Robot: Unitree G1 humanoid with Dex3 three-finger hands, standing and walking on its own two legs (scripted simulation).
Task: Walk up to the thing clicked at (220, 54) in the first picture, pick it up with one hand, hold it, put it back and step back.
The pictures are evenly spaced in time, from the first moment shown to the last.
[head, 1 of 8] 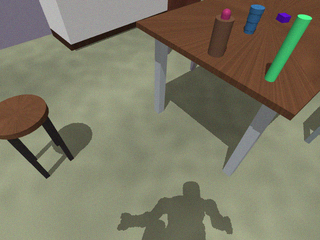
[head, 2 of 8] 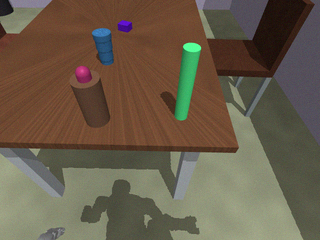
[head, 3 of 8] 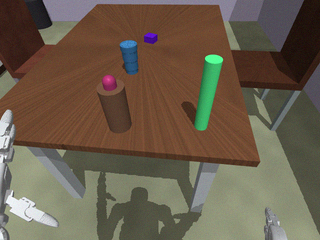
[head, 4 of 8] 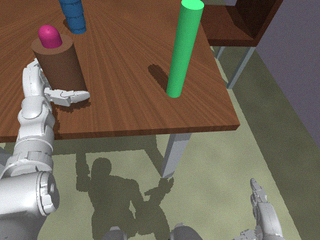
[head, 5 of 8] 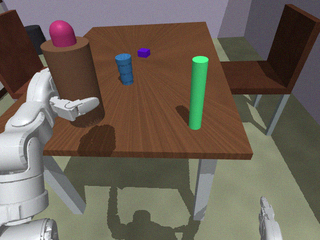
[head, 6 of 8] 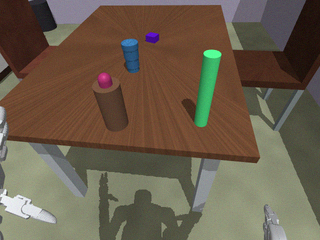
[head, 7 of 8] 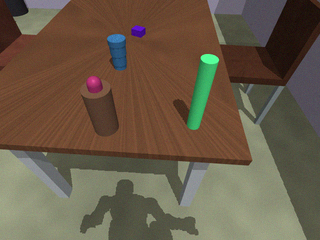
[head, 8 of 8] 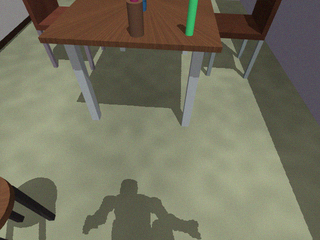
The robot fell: no
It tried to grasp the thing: yes
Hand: left
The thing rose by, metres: 0.22
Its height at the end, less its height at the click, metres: +0.00
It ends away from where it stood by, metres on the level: 0.01
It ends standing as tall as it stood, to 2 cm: yes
